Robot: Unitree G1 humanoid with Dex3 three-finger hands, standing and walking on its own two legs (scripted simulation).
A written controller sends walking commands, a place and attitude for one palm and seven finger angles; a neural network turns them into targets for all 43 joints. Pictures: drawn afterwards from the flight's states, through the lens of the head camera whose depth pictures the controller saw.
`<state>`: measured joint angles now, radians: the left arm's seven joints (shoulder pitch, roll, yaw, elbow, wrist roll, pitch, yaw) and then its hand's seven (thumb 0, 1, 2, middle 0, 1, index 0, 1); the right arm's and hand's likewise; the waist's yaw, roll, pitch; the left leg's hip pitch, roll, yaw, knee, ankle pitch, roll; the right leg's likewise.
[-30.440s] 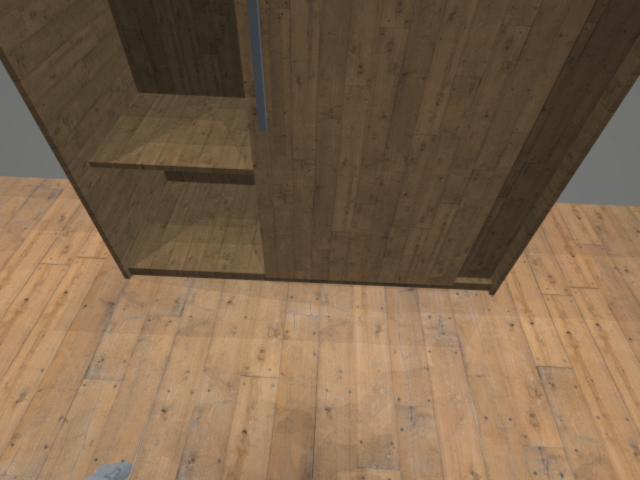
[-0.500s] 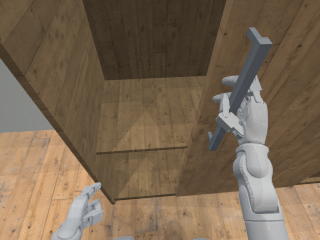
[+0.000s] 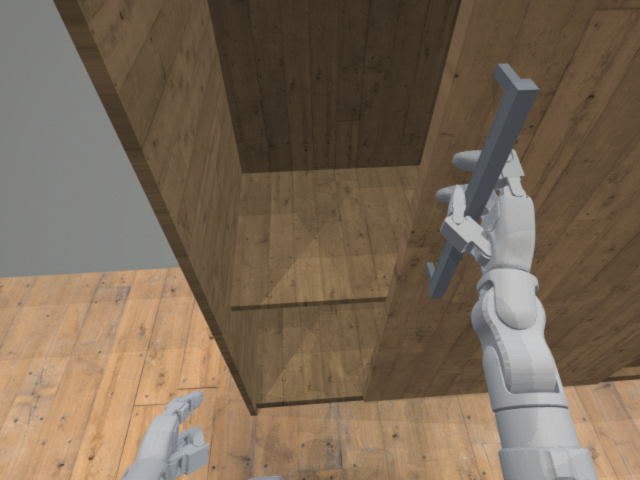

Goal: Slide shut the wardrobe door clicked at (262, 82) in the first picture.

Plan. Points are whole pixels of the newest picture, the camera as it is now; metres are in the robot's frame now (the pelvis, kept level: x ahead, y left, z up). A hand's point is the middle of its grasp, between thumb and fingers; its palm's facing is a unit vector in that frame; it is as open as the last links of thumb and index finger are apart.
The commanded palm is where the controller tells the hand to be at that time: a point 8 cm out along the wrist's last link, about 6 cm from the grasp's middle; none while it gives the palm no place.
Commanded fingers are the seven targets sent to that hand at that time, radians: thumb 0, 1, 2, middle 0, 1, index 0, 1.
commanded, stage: step sideways, sliding the door along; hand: right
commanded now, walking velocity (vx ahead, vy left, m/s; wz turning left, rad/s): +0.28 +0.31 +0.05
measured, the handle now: (462, 206) +0.40 -0.18 +0.13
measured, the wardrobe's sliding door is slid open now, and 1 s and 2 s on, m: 0.32 0.20 0.12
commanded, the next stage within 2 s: none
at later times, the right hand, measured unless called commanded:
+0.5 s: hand (405, 219) +0.36 -0.10 +0.16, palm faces +0.34 +0.94 -0.03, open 6.1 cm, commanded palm +0.31 -0.06 +0.16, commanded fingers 0.00 -0.90 -0.90 0.45 1.40 0.45 1.40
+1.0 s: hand (349, 228) +0.35 -0.03 +0.16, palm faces +0.16 +0.99 -0.05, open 6.0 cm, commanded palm +0.31 -0.01 +0.16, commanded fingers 0.00 -0.90 -0.90 0.45 1.40 0.45 1.40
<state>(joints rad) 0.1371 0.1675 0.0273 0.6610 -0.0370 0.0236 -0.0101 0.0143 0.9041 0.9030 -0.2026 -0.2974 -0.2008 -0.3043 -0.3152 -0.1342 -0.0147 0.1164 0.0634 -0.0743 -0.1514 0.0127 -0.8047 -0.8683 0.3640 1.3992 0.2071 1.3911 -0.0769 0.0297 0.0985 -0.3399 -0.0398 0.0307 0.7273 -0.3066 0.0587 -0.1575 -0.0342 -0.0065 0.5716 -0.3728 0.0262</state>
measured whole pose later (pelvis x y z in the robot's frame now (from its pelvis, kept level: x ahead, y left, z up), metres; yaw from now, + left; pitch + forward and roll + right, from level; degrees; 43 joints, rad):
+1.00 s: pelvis +0.02 +0.10 +0.00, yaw -1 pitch -2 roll +1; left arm 0.10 0.17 0.02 0.57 -0.04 0.04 -0.01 0.01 0.90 0.90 -0.20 -0.30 -0.20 -0.30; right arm -0.17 -0.09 0.04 -0.07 0.04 -0.07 -0.14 0.00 -0.81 -0.85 0.38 1.40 0.17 1.39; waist -0.09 -0.05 0.11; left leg -0.26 -0.05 0.08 0.58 -0.29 0.05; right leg -0.17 -0.15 -0.01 0.58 -0.38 0.10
